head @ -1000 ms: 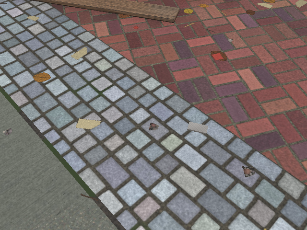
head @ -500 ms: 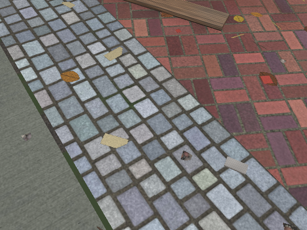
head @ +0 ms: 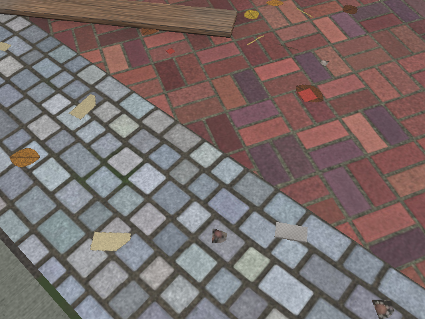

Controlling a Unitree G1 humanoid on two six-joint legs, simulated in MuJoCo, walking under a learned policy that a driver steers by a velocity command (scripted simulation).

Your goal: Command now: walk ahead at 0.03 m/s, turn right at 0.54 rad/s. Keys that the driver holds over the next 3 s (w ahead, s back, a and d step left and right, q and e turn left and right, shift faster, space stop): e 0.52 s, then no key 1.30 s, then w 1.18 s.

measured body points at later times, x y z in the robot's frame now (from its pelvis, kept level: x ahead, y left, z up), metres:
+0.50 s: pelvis +0.02 +0.05 +0.01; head +0.07 +0.06 +0.45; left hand +0.26 +0.28 -0.11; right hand +0.05 -0.26 -0.09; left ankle +0.06 +0.16 -0.74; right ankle -0.03 -0.09 -0.66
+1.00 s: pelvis +0.00 +0.01 +0.00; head +0.02 -0.01 +0.45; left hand +0.26 +0.15 -0.10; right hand -0.02 -0.30 -0.12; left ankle +0.06 +0.15 -0.72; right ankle -0.03 -0.09 -0.74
